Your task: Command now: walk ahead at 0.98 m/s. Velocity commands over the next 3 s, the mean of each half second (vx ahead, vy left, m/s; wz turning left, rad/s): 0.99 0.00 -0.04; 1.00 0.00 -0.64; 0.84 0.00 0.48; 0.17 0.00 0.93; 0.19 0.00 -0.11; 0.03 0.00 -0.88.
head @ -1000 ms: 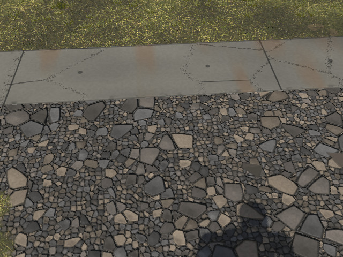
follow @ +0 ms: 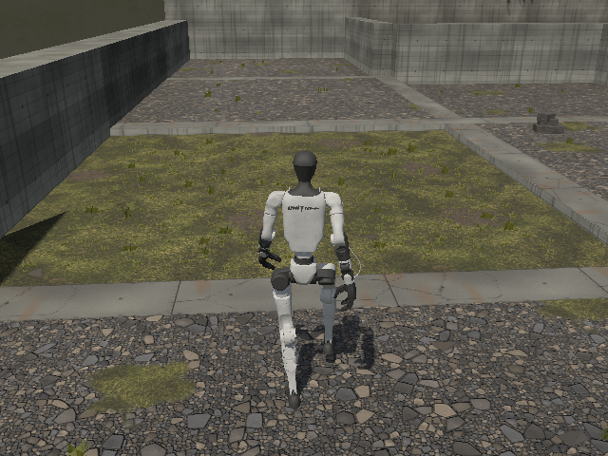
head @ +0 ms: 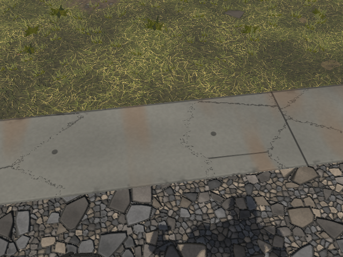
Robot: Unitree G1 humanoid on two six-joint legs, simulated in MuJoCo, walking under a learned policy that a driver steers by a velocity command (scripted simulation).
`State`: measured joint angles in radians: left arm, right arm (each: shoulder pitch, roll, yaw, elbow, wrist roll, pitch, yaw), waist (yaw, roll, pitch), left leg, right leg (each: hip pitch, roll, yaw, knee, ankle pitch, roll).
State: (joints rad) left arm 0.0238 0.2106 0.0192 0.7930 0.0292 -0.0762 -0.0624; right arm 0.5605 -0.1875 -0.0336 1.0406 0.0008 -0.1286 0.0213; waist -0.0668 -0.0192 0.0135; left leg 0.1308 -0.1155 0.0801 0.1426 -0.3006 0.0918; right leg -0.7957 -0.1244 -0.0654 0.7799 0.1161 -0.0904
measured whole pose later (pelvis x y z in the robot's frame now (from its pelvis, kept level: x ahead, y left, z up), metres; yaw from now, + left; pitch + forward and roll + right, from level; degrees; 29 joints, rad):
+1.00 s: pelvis +0.96 -0.03 -0.02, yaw -22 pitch +0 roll +1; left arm -0.02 0.25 0.02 0.71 0.03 -0.03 -0.07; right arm 0.53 -0.23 -0.02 1.00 -0.01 -0.11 -0.01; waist -0.06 -0.01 0.05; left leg 0.27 0.00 0.33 0.21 -0.45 -0.03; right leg -0.69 0.00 -0.15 0.72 0.02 -0.18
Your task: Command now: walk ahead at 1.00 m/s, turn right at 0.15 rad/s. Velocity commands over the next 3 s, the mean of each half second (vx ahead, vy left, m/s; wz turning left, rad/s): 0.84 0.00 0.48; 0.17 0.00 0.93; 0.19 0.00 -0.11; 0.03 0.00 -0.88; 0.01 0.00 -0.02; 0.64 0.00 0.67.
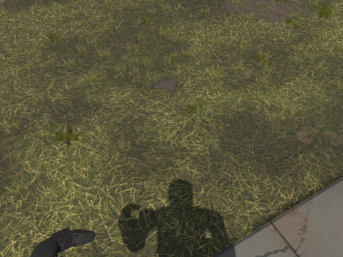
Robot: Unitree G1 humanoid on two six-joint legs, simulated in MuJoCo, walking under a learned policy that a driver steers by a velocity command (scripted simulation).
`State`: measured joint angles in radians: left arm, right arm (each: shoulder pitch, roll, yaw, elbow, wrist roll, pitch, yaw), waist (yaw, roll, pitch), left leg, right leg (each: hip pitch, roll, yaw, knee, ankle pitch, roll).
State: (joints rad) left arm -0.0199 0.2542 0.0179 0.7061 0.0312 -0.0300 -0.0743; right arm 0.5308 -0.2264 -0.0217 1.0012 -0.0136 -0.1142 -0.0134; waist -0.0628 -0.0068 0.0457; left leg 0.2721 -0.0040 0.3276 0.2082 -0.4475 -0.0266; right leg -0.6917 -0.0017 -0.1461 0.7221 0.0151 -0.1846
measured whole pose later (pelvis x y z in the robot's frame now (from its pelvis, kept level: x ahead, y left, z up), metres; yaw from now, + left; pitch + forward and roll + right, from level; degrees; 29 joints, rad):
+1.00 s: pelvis +0.69 +0.08 -0.09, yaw +47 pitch +4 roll -2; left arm 0.10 0.25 0.07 0.65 0.01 -0.01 0.06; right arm 0.14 -0.34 -0.08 0.62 0.02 0.05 -0.01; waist 0.00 -0.01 0.02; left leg -0.61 -0.04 -0.07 1.20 -0.48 -0.06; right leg -0.44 0.00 0.07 0.48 -0.11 0.05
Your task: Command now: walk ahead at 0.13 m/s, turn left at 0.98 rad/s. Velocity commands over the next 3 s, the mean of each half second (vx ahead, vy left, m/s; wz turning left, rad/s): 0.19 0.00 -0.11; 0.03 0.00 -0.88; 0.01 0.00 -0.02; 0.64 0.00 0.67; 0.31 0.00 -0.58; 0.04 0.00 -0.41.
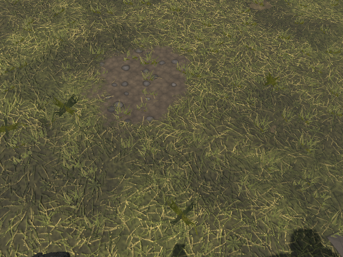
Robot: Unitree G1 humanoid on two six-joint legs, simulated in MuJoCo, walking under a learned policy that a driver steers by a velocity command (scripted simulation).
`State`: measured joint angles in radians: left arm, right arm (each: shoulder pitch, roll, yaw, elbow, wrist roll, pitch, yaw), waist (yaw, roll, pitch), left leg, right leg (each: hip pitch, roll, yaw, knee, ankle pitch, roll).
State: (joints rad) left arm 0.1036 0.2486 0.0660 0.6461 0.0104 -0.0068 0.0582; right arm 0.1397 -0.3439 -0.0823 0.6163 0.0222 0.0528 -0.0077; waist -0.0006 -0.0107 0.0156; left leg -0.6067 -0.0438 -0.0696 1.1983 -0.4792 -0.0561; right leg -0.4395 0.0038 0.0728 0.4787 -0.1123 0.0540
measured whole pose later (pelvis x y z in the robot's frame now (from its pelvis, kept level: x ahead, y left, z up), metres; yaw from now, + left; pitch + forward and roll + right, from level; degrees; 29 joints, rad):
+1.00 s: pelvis +0.22 +0.02 +0.00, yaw -36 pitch +3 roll +0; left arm 0.12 0.35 0.11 0.54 -0.03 0.07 0.03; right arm 0.13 -0.29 -0.07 0.72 -0.02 -0.02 -0.01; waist 0.01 -0.04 0.02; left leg -0.40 -0.06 -0.11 0.54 -0.18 -0.01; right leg -0.45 0.17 0.28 0.73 -0.38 -0.01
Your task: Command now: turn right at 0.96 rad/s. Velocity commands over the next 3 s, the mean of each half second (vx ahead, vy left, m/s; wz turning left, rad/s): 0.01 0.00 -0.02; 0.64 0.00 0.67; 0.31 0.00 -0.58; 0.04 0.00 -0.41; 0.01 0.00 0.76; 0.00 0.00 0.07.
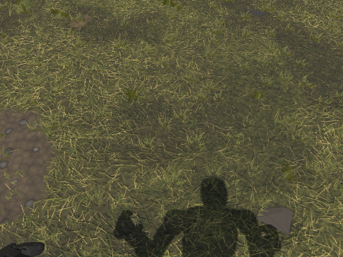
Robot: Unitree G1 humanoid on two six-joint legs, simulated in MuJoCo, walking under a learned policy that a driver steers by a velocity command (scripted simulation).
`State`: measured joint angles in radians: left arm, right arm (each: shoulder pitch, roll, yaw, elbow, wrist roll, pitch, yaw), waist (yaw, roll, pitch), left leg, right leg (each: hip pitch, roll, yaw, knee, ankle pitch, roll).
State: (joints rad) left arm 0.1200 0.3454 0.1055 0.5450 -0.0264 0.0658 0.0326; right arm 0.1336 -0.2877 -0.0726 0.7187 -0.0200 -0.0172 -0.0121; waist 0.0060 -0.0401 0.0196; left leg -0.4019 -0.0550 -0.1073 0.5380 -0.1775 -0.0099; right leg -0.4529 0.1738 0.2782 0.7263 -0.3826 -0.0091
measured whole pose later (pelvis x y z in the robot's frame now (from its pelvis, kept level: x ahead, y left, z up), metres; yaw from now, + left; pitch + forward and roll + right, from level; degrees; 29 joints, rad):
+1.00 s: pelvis +0.21 +0.16 +0.01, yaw +24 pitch +2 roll +0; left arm 0.14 0.29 0.03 0.69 0.04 -0.02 -0.07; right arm 0.49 -0.28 -0.03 0.77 -0.01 -0.06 0.03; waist -0.05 -0.04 0.00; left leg 0.08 -0.10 -0.05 0.23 -0.34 0.09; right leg -0.73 -0.09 -0.05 0.86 -0.06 0.01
